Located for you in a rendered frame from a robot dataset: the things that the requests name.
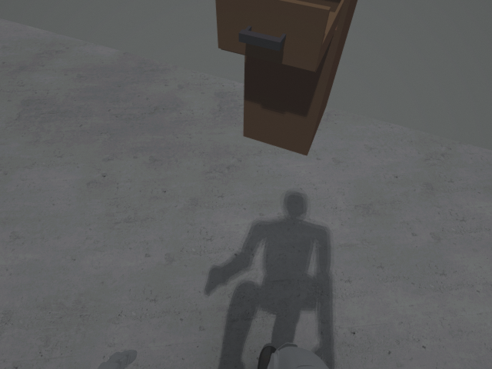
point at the robot right foot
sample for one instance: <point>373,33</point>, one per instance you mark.
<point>265,357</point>

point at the robot right thigh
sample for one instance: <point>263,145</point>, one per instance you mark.
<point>295,358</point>

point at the left robot hand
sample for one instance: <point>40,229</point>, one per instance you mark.
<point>119,360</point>

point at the cabinet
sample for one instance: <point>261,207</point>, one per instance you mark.
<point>283,105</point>

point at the handle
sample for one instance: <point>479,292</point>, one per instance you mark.
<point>261,40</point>

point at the drawer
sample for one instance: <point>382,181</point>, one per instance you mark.
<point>309,26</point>

